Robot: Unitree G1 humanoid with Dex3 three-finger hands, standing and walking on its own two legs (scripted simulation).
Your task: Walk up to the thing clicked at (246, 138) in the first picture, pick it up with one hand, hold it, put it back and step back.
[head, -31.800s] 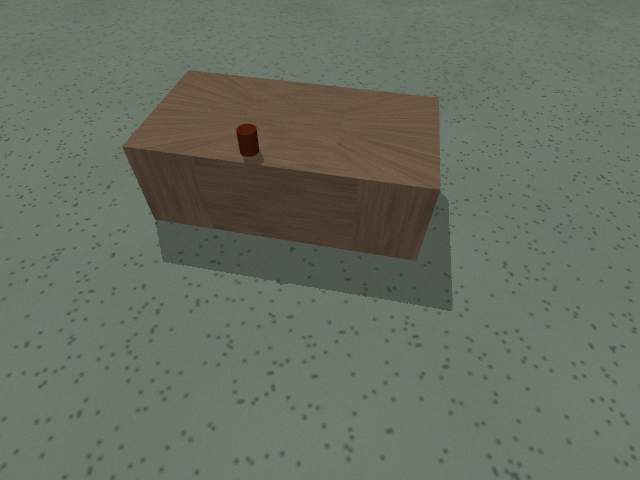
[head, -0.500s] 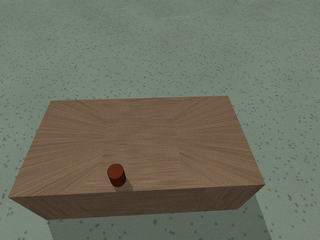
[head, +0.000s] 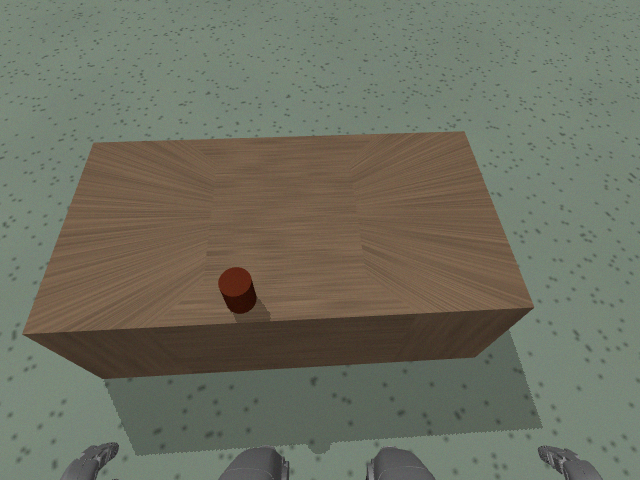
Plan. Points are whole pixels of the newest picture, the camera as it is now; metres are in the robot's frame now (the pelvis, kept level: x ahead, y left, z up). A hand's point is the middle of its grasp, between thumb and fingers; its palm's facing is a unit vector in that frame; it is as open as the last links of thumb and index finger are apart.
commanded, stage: step back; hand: left
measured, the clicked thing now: (238, 291) +0.49 +0.17 -0.32
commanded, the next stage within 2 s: none
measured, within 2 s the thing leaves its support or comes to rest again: neither
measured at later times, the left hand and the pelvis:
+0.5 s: hand out of the picture +0.03 +0.25 -0.14, palm faces -0.10 -0.91 -0.40, open 7.4 cm; pelvis -0.10 +0.00 +0.00, yaw -4 degrees
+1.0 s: hand out of the picture -0.12 +0.27 -0.14, palm faces +0.00 -0.94 -0.34, open 7.4 cm; pelvis -0.23 +0.01 +0.02, yaw -1 degrees
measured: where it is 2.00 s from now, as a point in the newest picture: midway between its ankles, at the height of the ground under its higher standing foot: outside the picture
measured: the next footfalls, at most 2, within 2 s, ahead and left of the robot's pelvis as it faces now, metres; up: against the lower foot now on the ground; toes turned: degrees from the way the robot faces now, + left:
left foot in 0.04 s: +0.01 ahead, +0.11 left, +0.00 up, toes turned -1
right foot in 0.46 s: -0.07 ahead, -0.12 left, +0.00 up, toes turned -1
